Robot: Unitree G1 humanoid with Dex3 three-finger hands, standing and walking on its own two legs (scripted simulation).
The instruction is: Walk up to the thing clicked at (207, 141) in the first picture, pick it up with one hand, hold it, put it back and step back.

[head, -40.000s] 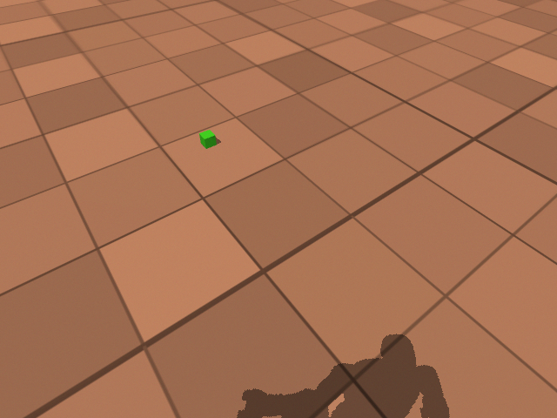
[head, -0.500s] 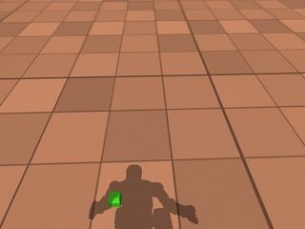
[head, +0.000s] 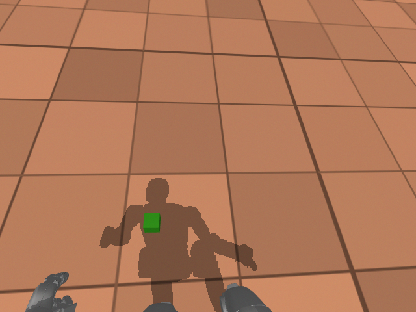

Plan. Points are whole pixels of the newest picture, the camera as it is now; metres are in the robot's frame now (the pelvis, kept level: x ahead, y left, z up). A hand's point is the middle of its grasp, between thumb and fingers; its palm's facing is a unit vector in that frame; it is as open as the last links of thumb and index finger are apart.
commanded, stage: step back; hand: left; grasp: from above
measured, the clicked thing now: (152, 222) +0.51 +0.20 -0.73
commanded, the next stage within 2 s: none
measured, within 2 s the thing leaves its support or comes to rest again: neither
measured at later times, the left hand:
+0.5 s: hand out of the picture -0.03 +0.26 -0.15, palm faces -0.12 -0.91 -0.39, open 7.4 cm
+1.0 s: hand out of the picture -0.13 +0.25 -0.15, palm faces -0.05 -0.93 -0.36, open 7.4 cm
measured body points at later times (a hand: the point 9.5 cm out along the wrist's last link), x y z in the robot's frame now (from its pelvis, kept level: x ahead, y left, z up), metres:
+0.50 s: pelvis -0.13 -0.01 +0.00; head -0.09 -0.02 +0.44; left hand -0.02 +0.30 -0.12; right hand -0.04 -0.33 -0.12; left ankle -0.01 +0.08 -0.71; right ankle -0.15 -0.12 -0.73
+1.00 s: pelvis -0.27 -0.01 +0.00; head -0.22 +0.01 +0.45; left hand -0.13 +0.30 -0.12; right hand -0.19 -0.33 -0.10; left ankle -0.22 +0.11 -0.73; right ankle -0.32 -0.16 -0.65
